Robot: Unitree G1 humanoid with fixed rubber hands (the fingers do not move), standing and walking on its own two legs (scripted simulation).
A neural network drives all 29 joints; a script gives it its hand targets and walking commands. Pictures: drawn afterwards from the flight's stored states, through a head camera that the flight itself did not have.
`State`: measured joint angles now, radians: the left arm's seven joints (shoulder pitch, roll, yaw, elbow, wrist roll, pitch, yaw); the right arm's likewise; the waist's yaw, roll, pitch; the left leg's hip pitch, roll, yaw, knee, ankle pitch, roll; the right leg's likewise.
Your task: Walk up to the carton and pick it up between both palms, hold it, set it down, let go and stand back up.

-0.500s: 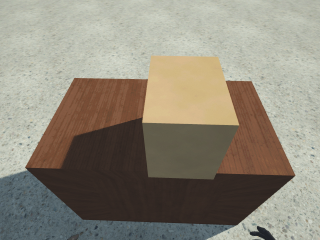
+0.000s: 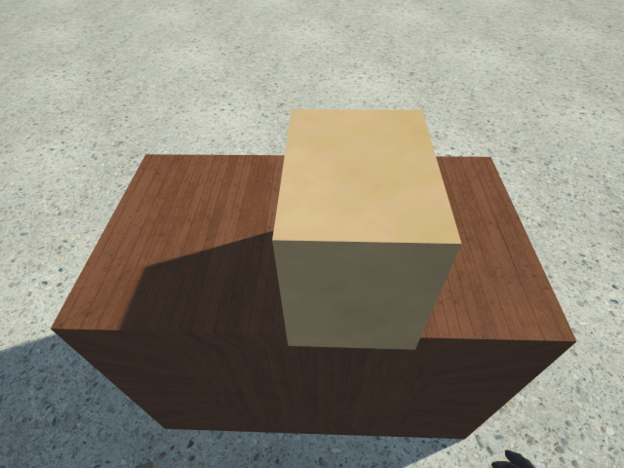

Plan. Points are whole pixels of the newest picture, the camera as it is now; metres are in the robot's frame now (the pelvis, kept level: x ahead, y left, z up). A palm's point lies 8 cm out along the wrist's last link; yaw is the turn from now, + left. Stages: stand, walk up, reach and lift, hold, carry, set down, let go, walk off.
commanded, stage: stand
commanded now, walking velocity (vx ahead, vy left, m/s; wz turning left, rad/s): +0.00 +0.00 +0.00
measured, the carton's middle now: (353, 230) +0.46 -0.03 +0.01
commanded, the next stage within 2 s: none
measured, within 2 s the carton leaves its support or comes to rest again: neither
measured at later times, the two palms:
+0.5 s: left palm out of the picture +0.06 +0.28 -0.12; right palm out of the picture +0.08 -0.26 -0.11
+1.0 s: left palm out of the picture +0.06 +0.28 -0.12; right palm out of the picture +0.08 -0.27 -0.11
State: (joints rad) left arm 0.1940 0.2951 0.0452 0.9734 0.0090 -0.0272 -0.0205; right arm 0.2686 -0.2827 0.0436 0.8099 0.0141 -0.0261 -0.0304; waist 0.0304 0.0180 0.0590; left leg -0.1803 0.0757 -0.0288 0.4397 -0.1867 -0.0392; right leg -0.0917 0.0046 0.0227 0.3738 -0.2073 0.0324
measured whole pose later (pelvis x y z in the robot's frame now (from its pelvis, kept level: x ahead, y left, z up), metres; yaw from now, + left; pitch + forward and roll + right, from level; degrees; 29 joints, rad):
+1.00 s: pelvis +0.01 -0.01 +0.00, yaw +0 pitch -4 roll -1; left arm 0.19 0.30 0.05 1.01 0.01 -0.03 -0.02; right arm 0.26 -0.29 0.04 0.86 0.01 -0.02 -0.03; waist 0.03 0.02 0.06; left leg -0.16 0.07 -0.03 0.40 -0.18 -0.04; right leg -0.09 0.00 0.02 0.37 -0.22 0.03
